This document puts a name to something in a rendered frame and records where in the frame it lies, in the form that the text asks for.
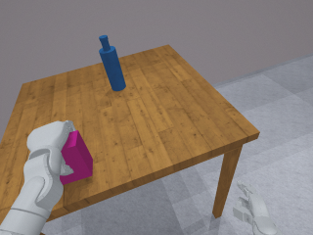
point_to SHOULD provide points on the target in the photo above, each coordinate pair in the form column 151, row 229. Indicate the table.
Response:
column 166, row 119

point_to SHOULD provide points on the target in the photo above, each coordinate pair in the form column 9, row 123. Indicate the robot right hand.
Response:
column 247, row 210

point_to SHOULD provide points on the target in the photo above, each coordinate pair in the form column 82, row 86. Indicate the robot left hand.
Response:
column 53, row 134

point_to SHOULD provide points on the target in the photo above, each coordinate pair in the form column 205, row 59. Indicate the right robot forearm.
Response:
column 264, row 225

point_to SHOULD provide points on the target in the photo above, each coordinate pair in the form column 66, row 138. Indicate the left robot forearm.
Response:
column 41, row 190

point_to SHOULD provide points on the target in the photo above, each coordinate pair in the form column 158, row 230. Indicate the sponge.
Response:
column 77, row 156

